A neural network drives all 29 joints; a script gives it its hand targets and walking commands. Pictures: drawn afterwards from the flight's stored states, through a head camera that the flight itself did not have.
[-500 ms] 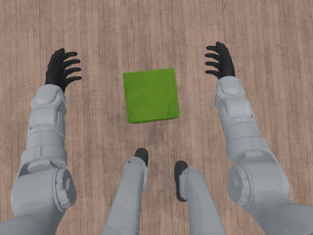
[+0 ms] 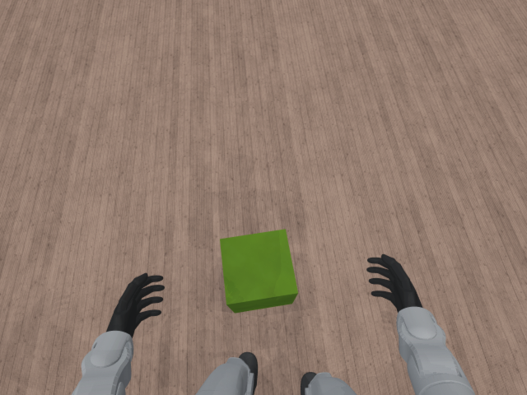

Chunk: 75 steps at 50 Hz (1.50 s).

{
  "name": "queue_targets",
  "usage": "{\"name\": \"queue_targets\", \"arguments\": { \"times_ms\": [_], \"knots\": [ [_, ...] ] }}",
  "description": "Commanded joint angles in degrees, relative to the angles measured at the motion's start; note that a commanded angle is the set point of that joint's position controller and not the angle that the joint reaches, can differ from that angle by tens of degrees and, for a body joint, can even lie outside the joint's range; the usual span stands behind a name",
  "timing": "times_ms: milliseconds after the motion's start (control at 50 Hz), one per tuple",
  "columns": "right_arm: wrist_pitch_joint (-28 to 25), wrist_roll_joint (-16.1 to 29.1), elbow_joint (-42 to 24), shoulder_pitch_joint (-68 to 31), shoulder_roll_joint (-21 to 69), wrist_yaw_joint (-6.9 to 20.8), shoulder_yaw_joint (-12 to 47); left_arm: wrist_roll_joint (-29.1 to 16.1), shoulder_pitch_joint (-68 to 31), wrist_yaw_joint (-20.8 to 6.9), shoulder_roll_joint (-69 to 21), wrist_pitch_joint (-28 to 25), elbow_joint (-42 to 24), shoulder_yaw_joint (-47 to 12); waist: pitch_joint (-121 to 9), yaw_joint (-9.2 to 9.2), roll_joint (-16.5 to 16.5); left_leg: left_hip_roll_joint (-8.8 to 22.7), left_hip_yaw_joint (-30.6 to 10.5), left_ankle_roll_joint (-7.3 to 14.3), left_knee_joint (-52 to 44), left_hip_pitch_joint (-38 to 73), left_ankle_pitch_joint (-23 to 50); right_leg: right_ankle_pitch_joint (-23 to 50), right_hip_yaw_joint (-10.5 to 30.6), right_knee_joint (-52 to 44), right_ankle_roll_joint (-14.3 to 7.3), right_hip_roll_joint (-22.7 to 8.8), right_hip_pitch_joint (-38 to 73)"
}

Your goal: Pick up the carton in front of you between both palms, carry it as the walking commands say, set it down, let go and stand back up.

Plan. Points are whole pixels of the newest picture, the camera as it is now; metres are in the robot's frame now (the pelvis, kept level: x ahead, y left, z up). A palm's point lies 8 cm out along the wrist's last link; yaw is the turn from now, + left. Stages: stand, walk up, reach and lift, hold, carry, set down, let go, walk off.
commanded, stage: let go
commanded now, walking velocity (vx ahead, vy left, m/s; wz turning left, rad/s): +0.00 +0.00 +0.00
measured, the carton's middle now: (258, 273) +0.41 +0.05 -0.63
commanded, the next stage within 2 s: stand in 0.66 s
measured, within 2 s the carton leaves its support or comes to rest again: neither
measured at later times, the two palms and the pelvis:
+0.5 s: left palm (143, 345) +0.18 +0.20 -0.05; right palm (478, 353) +0.18 -0.27 -0.05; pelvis +0.02 -0.04 +0.02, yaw +0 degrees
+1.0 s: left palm (107, 381) +0.13 +0.25 -0.09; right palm (459, 372) +0.15 -0.27 -0.10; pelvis +0.06 -0.02 +0.00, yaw +5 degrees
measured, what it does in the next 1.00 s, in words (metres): shifts its weight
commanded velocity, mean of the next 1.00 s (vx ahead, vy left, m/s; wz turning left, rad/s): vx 0.00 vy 0.00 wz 0.00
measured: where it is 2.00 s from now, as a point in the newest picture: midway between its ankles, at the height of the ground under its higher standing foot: outside the picture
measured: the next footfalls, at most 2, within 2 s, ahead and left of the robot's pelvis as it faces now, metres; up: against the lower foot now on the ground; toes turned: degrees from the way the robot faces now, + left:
none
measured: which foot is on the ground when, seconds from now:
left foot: down 0.00-1.00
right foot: down 0.00-1.00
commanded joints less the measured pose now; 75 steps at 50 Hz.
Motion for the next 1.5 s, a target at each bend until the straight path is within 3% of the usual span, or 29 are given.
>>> {"name": "queue_targets", "arguments": {
  "times_ms": [0, 120, 240, 400, 520, 540, 580, 640, 660, 680, 700, 760, 820, 920, 1100, 1480],
  "knots": [
    [-2.0, 0.9, -6.5, 4.0, -5.7, 0.8, -0.1, -0.6, 4.9, 0.6, 5.3, -1.5, -7.1, 0.0, -19.5, -0.72, 1.0, 2.2, -1.4, -3.0, -4.0, 34.6, 24.1, 10.5, -2.8, -8.2, -0.5, 1.4, 4.1],
    [-1.0, 2.5, -8.8, 10.8, -6.9, 2.2, 2.0, -0.7, 9.3, 0.4, 6.3, -0.1, -8.6, -1.1, -7.5, -2.77, -4.3, 0.6, 1.2, -2.4, -9.1, 35.1, 14.2, 12.1, -2.1, -13.9, 0.1, -0.4, 13.5],
    [2.1, 3.9, -10.9, 12.5, -7.9, 3.8, 3.5, 0.5, 9.8, 0.2, 7.4, 3.2, -8.6, -0.4, 0.9, -3.13, -4.6, -0.3, 2.2, -2.3, -10.4, 38.2, 8.6, 9.5, -1.6, -17.2, -0.1, -1.9, 14.9],
    [4.9, 4.6, -11.7, 13.1, -8.6, 4.5, 3.7, 1.8, 10.5, 0.5, 7.6, 6.2, -8.7, 0.1, 3.1, -2.61, -1.5, -0.6, 2.1, -2.4, -9.7, 40.1, 10.9, 14.4, -1.1, -16.7, -0.3, -2.2, 17.9],
    [5.5, 3.8, -11.6, 14.5, -9.0, 4.1, 3.0, 1.8, 10.6, 0.4, 7.1, 6.4, -9.0, -0.1, 1.3, -3.34, -2.9, -0.6, 1.7, -2.2, -9.2, 39.9, 14.3, 20.4, -1.3, -14.9, 0.2, -1.5, 20.0],
    [3.8, 4.4, -8.9, 17.8, -9.5, 2.9, 2.2, 3.3, 8.7, 2.0, 9.8, 9.3, -11.4, 1.2, -2.2, -3.38, -2.2, -1.5, 2.2, -2.4, -8.0, 37.7, 12.9, 25.9, -0.5, -12.9, 0.1, -1.8, 23.4],
    [3.3, 5.0, -9.4, 16.7, -9.3, 1.9, 2.9, 2.3, 10.5, 3.0, 9.1, 10.2, -11.1, 0.2, -2.4, -3.5, -3.5, -1.4, 1.9, -2.0, -7.8, 35.1, 13.2, 29.1, -0.6, -11.5, 0.3, -1.8, 24.9],
    [3.1, 5.6, -9.9, 15.0, -9.2, 1.9, 3.6, 1.5, 10.4, 3.5, 8.2, 10.6, -11.2, -0.9, -1.3, -3.22, -3.2, -0.9, 1.4, -1.7, -7.5, 34.0, 13.7, 25.9, -1.4, -11.4, 0.0, -1.3, 23.4],
    [-0.1, 2.5, 1.3, 22.4, -13.2, 0.3, 2.9, 2.8, 13.1, 5.4, 8.8, 4.2, -2.3, -1.2, 1.0, -3.6, -4.3, 6.8, -4.4, -3.6, -11.2, 21.6, 0.7, -5.9, -3.4, -10.7, 0.1, -4.2, 23.1],
    [-1.2, 1.5, 1.4, 22.0, -15.7, -0.4, 2.3, 4.0, 15.8, 6.2, 8.7, 1.5, -2.6, -1.4, 4.1, -2.32, -0.6, 6.5, -6.4, -3.7, -12.8, 17.5, -8.8, -12.5, -0.2, -12.1, -0.5, -5.2, 21.4],
    [-2.2, 1.3, 1.7, 19.6, -14.3, -0.3, 2.6, 4.3, 15.0, 6.4, 9.1, -0.2, -1.3, -1.5, 5.8, -2.5, -0.8, 5.9, -6.9, -3.8, -12.7, 14.9, -9.6, -13.2, 1.1, -12.2, -1.1, -6.0, 19.3],
    [-4.8, 2.3, 3.9, 18.3, -12.2, 0.8, 3.4, 3.5, 13.2, 6.5, 10.0, -3.1, 0.0, -1.8, -0.7, -2.71, -0.6, 5.0, -7.4, -2.4, -8.9, 17.1, 3.2, -4.2, 2.4, -10.1, -1.7, -7.4, 20.8],
    [-5.8, 2.8, 6.6, 19.9, -12.8, 1.0, 3.4, 2.5, 14.7, 6.7, 10.6, -3.9, 1.8, -2.2, -6.8, -2.35, 0.3, 5.3, -8.2, -1.0, -5.2, 19.6, 16.6, 9.1, 0.1, -5.7, -1.0, -6.6, 23.8],
    [-4.8, 3.0, 9.4, 23.3, -13.0, 0.3, 3.7, 2.0, 18.0, 7.4, 10.7, -2.8, 4.0, -2.7, -6.8, -2.37, -1.4, 4.2, -7.8, 0.0, -1.6, 18.4, 18.5, 18.0, -1.9, -2.9, -1.0, -6.9, 23.2],
    [-3.2, 3.1, 10.8, 24.6, -13.0, -0.5, 4.2, 1.5, 21.5, 8.1, 10.7, -1.4, 6.5, -2.9, -4.5, -2.48, -1.2, 3.6, -8.6, 1.0, 1.1, 17.9, 20.1, 19.9, -4.4, -1.7, -1.7, -6.7, 21.6],
    [-1.2, 3.2, 11.8, 23.5, -12.8, -1.2, 4.9, 1.7, 25.0, 8.3, 10.7, 0.6, 10.3, -3.2, -1.4, -2.25, -0.3, 2.7, -10.3, 1.9, 0.7, 17.3, 16.8, 11.9, -6.1, -3.9, -2.8, -6.3, 22.7]
  ]
}}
